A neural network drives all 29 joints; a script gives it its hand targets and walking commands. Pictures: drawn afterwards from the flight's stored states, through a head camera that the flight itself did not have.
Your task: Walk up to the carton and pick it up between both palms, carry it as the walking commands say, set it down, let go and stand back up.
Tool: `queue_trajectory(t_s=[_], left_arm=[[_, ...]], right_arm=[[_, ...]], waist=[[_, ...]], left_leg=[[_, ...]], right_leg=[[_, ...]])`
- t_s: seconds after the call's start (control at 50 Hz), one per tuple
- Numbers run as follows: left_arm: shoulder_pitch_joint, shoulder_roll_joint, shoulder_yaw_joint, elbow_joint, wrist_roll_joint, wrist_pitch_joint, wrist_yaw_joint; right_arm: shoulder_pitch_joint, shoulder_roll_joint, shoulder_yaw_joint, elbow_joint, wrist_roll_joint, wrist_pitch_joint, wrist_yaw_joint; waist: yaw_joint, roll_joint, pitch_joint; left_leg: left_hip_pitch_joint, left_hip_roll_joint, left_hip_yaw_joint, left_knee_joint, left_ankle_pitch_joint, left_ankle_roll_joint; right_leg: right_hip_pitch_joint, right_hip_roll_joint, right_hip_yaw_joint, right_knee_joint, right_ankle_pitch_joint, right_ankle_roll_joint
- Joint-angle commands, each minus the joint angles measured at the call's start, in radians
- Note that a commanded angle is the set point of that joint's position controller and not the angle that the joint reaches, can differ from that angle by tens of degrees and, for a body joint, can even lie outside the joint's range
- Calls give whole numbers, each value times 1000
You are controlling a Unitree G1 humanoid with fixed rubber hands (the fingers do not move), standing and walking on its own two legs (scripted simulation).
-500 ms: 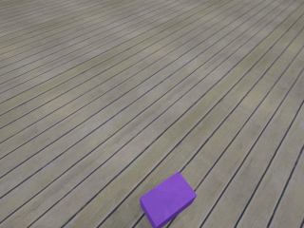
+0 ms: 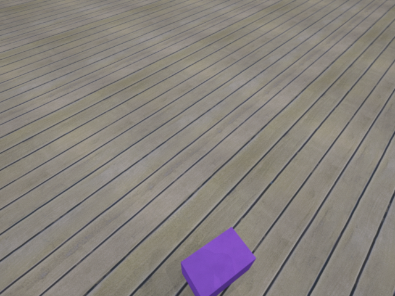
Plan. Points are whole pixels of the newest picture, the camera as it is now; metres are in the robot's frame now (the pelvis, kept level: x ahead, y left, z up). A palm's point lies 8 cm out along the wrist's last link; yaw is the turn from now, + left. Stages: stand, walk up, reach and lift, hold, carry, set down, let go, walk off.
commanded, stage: walk up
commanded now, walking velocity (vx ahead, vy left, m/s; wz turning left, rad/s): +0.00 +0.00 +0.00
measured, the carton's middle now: (217, 266) +0.35 -0.08 -0.68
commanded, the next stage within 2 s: none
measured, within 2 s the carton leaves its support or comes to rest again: neither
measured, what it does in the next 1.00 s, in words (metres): steps on the spot, turning right: left foot, then right foot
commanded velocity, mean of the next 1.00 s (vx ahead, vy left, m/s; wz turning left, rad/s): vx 0.00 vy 0.07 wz -0.42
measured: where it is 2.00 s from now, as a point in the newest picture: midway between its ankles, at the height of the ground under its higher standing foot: outside the picture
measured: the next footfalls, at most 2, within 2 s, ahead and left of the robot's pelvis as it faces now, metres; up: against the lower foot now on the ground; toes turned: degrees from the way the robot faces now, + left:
left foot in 0.58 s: +0.00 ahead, +0.10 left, +0.00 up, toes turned -7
right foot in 0.86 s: -0.13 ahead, -0.17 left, +0.00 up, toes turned -26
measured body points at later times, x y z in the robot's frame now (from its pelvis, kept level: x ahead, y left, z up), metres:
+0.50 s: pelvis -0.06 -0.01 +0.00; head -0.01 -0.01 +0.44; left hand -0.04 +0.23 -0.15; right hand +0.00 -0.26 -0.15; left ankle -0.04 +0.11 -0.69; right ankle -0.10 -0.10 -0.74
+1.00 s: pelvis -0.07 +0.00 +0.00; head -0.02 -0.05 +0.44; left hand +0.07 +0.22 -0.14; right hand -0.12 -0.27 -0.16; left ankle -0.01 +0.11 -0.68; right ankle -0.17 -0.16 -0.74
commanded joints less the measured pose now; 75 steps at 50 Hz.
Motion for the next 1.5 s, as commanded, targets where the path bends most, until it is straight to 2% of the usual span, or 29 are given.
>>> queue_trajectory(t_s=[0.0, 0.12, 0.16, 0.22, 0.26, 0.28, 0.3, 0.34, 0.4, 0.5, 0.54, 0.56, 0.58, 0.64, 0.76, 0.8, 0.82, 0.86, 0.96, 1.04, 1.06, 1.08, 1.12, 1.18, 1.3, 1.32, 1.34, 1.36, 1.48], left_arm=[[133, 92, 20, 18, -8, -3, -3], [95, 146, 18, -75, 9, 6, -15], [34, 136, 16, -118, -4, 14, -17], [103, 105, 15, -135, 8, 48, -25], [202, 74, 5, -129, 20, 48, -29], [261, 99, -2, -127, 27, 45, -40], [278, 217, 28, -161, 50, 39, -36], [50, 302, 68, -208, 50, 31, -41], [-8, 232, 21, -257, 35, 19, -45], [-80, 246, 61, -258, 10, 31, -42], [-52, 158, 70, -272, -11, 36, -56], [-40, 131, 51, -286, 6, 42, -54], [-48, 128, 81, -280, 10, 57, -55], [-85, 160, 83, -276, 17, 87, -77], [-106, 182, 62, -274, 20, 85, -50], [20, 232, 79, -225, 44, 71, -30], [76, 312, 93, -226, 68, 71, -18], [154, 415, 109, -211, 45, 86, 12], [-236, 308, 91, -294, 43, 59, -11], [-233, 316, 103, -243, 29, 55, -22], [-239, 343, 118, -222, 32, 57, -16], [-208, 300, 106, -206, 36, 67, -16], [-219, 225, 99, -238, 34, 96, 4], [-221, 245, 122, -217, 28, 86, 3], [-120, 188, 88, -136, 34, 72, -10], [-84, 219, 81, -149, 48, 65, -6], [38, 313, 92, -144, 71, 68, 5], [33, 400, 108, -141, 75, 84, 12], [-93, 322, 99, -199, 46, 71, -14]], right_arm=[[67, -91, -20, -10, -9, 1, -5], [58, -184, -47, -89, -6, -11, -22], [167, -182, -65, -79, -16, -7, -26], [26, -200, -74, -157, -20, -10, -31], [-155, -193, -73, -240, -3, -7, -23], [-174, -188, -49, -258, -1, 2, -14], [-216, -130, -16, -277, 3, 8, -3], [-204, -128, -27, -310, -33, 37, 1], [-28, -134, -11, -276, 7, 15, 19], [-23, -144, -22, -243, -34, 10, 6], [109, -231, -62, -234, -43, -14, 2], [97, -284, -59, -223, -49, -2, -4], [40, -258, -62, -243, -52, -14, 4], [-187, -215, -57, -335, -48, -14, 0], [-52, -233, -84, -289, -90, 20, 34], [0, -191, -63, -311, -86, 46, 46], [-34, -165, -50, -353, -85, 44, 51], [-158, -129, -51, -447, -53, 62, 70], [6, -187, -66, -335, -48, 45, 79], [40, -144, -53, -308, -40, 27, 89], [91, -151, -62, -270, -48, 28, 77], [113, -187, -68, -242, -61, 22, 70], [105, -342, -117, -244, -61, 21, 64], [-95, -250, -99, -265, -54, 25, 39], [-120, -189, -89, -257, -54, 61, 38], [-45, -182, -94, -248, -49, 70, 38], [-61, -130, -75, -300, -63, 57, 47], [-40, -139, -79, -317, -83, 71, 52], [-122, -187, -96, -275, -47, 70, 84]], waist=[[6, 14, 135], [-18, -38, 15], [-74, 44, -7], [17, 303, -9], [120, 244, 69], [143, 89, 114], [144, -245, 99], [60, -330, 175], [-21, -175, 11], [-44, -87, -57], [-60, 175, -139], [-48, 304, -119], [-12, 204, -99], [31, 134, 55], [25, 298, -57], [87, 52, -80], [122, -129, 0], [139, -267, 35], [-38, -275, -94], [-51, -260, -106], [-69, -224, -66], [-63, 34, -88], [-66, 440, -92], [-25, 322, -28], [65, 152, -57], [58, 79, -36], [78, -194, -30], [58, -209, -39], [35, -171, -50]], left_leg=[[15, 65, -53, -27, 295, 50], [115, 152, -14, 89, 546, 66], [132, 244, -81, 52, 619, 150], [-157, 418, -159, -83, 432, 215], [-311, 350, -58, 45, 277, 95], [-371, 180, 111, 157, 27, 29], [-508, -3, 129, 444, -310, -5], [-475, 72, -76, 712, -275, -60], [-233, 0, -65, 575, -281, -11], [-39, 24, -17, 53, -74, 3], [344, 233, -198, -98, 261, 34], [297, 473, -370, -165, 485, 164], [165, 500, -346, -146, 520, 251], [-212, 425, -126, -228, 132, 200], [74, 241, 54, -19, 287, 113], [-231, 116, 161, 204, 81, 71], [-526, 37, 147, 421, -356, 36], [-589, 87, -82, 637, -303, -27], [-308, 116, -77, 493, -79, -29], [-19, 30, 24, 150, 22, -7], [11, 6, 85, 84, 72, -18], [121, 11, 59, -8, 38, -10], [58, 383, -309, -183, 351, 141], [-80, 321, -187, -174, 138, 231], [-75, 232, 31, 70, 293, 128], [-220, 158, 93, 220, 115, 87], [-529, 23, 80, 427, -292, 36], [-599, 21, -111, 662, -318, 2], [-444, 77, -123, 660, -72, -59]], right_leg=[[-158, -170, 59, -57, 716, 86], [-247, -136, 87, 168, 842, 97], [-354, -47, 48, 364, 537, 96], [-293, -88, 113, 683, -196, 29], [-216, -129, 213, 330, -141, 7], [-185, -151, 187, 13, 89, -11], [-155, -305, 464, -51, 430, -98], [-396, -389, 654, -135, 331, -183], [-342, -252, 315, -8, 719, -117], [-290, -237, 295, 87, 603, -33], [-554, -108, 239, 267, 273, 62], [-654, -4, 120, 546, -194, 100], [-566, -26, 147, 716, -182, 102], [-442, -78, 173, 869, -81, 98], [-400, -77, 100, 220, -33, 72], [-30, -72, 36, 61, 153, 91], [76, -306, 345, -31, 360, 27], [-143, -616, 739, -102, 717, -165], [-270, -355, 306, -44, 529, -51], [-353, -254, 153, 45, 368, 21], [-392, -267, 191, 88, 342, 34], [-459, -206, 148, 235, 240, 30], [-621, -38, 109, 720, -287, 100], [-615, -54, 125, 883, -158, 76], [-297, -108, 69, 204, 50, 61], [-178, -164, 163, 36, 135, 60], [-15, -438, 513, -71, 328, 5], [-94, -605, 767, -92, 461, -81], [-212, -364, 390, -15, 582, -61]])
